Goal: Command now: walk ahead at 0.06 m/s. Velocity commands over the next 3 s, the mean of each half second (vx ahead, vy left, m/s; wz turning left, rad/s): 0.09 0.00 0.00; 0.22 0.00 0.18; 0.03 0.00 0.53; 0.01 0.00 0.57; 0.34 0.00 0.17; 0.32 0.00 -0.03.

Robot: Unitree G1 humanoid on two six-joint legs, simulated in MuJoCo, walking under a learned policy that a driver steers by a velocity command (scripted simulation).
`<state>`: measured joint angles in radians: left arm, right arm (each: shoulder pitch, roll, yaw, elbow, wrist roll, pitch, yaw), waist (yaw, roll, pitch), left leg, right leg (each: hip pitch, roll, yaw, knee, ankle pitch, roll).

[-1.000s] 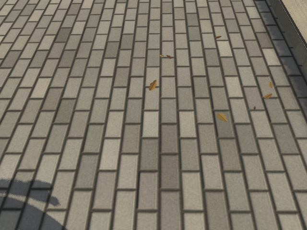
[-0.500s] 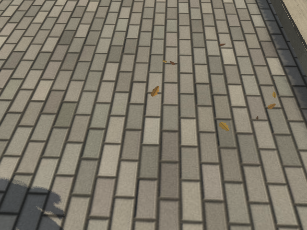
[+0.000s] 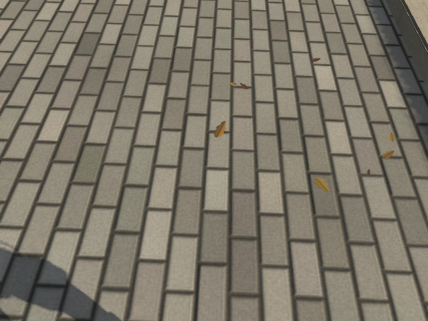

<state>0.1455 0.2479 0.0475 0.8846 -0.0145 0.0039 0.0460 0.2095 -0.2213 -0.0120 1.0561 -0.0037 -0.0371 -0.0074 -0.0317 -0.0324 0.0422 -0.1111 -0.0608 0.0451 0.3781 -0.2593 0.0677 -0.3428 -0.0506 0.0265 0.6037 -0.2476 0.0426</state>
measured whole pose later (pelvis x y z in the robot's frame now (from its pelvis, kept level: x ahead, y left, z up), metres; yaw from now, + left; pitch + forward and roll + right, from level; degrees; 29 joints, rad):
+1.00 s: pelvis +0.21 -0.06 -0.01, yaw +6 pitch +0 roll -1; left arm 0.22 0.25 0.05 1.04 -0.01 -0.03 0.06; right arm 0.05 -0.23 -0.05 0.87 0.01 -0.02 0.03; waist 0.02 0.01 0.06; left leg -0.48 0.01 0.06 0.62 -0.16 0.05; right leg -0.01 0.02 -0.18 0.41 -0.41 -0.04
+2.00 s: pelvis +0.28 -0.06 -0.01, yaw +41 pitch +1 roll +0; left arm 0.15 0.34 0.08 0.82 0.00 0.00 0.01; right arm 0.14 -0.30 -0.08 0.64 0.01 0.05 0.01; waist 0.03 -0.04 0.06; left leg -0.30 -0.01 0.03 0.56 -0.29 0.04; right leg -0.35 -0.11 -0.09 0.81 -0.48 0.04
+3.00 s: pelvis +0.59 +0.17 -0.02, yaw +41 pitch +2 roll -1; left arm 0.30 0.29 0.04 0.86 -0.01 -0.04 0.01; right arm 0.07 -0.25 -0.04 0.67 -0.03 -0.08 0.01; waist 0.06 0.01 0.05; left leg -0.48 0.01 0.02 0.49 -0.05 0.04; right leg -0.16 0.06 0.03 0.71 -0.50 -0.01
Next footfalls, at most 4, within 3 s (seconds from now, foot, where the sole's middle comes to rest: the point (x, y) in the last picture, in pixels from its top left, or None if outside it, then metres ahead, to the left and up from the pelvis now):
0.04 right None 0.14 -0.15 -0.78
1.02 left None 0.35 0.04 -0.78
1.48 right None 0.39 -0.17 -0.78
1.94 left None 0.24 0.05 -0.78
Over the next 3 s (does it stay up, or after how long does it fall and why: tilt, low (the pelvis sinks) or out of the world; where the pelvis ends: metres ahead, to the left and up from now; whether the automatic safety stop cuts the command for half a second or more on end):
stays up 0.59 0.17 -0.02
